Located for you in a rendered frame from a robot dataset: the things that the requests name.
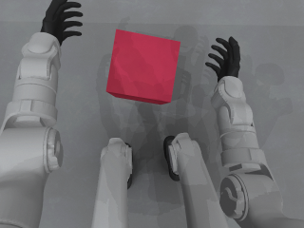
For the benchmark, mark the left robot hand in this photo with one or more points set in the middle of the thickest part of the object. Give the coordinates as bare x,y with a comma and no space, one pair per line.
54,23

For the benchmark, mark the robot thigh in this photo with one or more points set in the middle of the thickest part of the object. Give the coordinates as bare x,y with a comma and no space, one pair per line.
201,202
111,203

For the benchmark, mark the right robot thigh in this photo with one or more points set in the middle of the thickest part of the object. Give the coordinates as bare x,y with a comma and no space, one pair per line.
201,202

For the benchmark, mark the carton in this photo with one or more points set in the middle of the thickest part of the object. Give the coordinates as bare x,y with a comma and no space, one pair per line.
142,67

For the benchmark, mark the left robot thigh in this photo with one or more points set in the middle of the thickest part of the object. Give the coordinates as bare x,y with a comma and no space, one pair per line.
111,203

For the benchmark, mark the left robot forearm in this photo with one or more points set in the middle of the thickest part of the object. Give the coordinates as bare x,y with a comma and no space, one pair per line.
36,85

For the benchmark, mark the right robot upper arm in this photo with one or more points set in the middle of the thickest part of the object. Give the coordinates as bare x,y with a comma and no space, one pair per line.
254,201

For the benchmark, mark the left robot upper arm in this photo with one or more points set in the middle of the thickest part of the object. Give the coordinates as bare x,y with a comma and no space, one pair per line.
27,156

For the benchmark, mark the right robot hand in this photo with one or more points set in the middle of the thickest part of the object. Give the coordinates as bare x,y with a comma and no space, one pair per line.
229,65

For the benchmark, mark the right robot forearm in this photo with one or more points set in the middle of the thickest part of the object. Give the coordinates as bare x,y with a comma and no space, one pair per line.
237,132

